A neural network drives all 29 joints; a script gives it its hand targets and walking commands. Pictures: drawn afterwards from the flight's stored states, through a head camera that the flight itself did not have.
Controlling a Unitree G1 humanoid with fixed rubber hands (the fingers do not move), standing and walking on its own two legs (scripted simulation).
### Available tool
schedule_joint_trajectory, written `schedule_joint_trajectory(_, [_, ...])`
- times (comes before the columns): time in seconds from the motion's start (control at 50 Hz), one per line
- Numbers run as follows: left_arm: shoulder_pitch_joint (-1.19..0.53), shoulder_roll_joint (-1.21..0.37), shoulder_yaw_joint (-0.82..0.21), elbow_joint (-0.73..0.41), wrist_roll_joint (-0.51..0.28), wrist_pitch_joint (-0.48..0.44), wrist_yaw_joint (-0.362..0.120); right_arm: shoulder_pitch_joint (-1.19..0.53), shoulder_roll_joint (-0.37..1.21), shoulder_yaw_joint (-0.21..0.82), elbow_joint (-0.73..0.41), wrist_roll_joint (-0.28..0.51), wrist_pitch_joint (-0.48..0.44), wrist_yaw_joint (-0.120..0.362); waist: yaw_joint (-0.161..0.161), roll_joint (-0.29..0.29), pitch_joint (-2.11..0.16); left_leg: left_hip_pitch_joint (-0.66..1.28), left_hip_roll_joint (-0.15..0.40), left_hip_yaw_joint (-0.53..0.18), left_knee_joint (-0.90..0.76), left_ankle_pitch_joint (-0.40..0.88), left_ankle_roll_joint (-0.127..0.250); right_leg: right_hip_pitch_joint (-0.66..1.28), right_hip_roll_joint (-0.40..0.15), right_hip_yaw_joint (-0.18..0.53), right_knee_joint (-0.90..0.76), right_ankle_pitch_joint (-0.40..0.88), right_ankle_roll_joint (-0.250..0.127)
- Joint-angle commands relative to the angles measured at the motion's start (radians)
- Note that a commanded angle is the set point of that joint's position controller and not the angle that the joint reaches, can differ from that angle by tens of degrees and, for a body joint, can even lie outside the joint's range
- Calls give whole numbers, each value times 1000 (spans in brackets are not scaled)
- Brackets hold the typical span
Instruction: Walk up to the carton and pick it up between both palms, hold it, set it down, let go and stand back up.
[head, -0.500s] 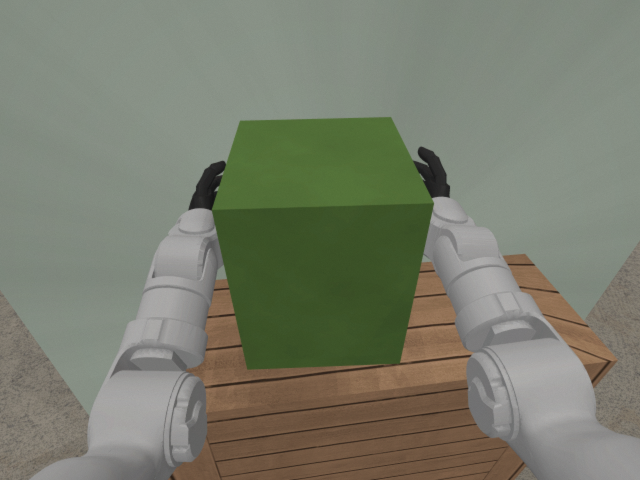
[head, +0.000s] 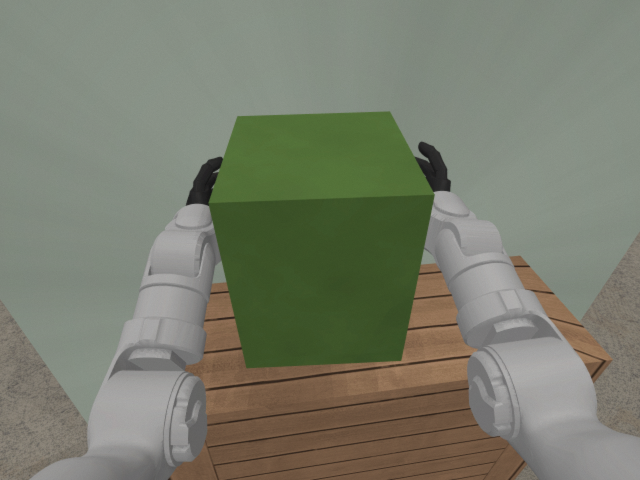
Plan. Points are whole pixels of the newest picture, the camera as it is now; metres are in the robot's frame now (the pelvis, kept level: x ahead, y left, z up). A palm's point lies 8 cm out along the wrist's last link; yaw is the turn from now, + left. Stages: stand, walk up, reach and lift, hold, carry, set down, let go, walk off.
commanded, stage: reach and lift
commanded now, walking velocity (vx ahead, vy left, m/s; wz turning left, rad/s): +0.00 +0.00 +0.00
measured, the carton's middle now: (319, 238) +0.38 +0.01 +0.18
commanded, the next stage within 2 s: hold in 0.20 s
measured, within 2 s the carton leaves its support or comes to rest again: neither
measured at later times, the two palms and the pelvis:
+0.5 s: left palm (200, 210) +0.37 +0.16 +0.22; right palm (437, 198) +0.38 -0.13 +0.23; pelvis +0.00 +0.00 +0.00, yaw +0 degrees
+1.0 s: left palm (199, 206) +0.37 +0.16 +0.23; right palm (439, 195) +0.38 -0.13 +0.24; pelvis +0.00 +0.00 +0.00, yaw +0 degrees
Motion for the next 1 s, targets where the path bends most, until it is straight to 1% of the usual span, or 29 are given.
schedule_joint_trajectory(0.0, [-896, -802, -305, -254, -51, -66, -124, -817, 769, 383, -355, 148, 36, 119, -22, 45, -357, 143, -101, -102, -68, 250, -35, 155, 92, -118, -133, 197, -27])
schedule_joint_trajectory(0.18, [-897, -804, -312, -272, -52, -39, -129, -811, 768, 385, -370, 161, 61, 114, -32, 47, -347, 136, -101, -102, -72, 233, -36, 156, 93, -118, -135, 186, -25])
schedule_joint_trajectory(0.48, [-918, -803, -309, -275, -54, -6, -134, -843, 781, 392, -393, 182, 90, 110, -30, 44, -340, 110, -101, -102, -83, 180, -27, 150, 90, -115, -137, 145, -23])
schedule_joint_trajectory(0.98, [-921, -796, -309, -292, -58, 27, -140, -850, 781, 398, -421, 209, 129, 99, -37, 48, -342, 97, -101, -104, -83, 169, -27, 157, 89, -111, -134, 145, -21])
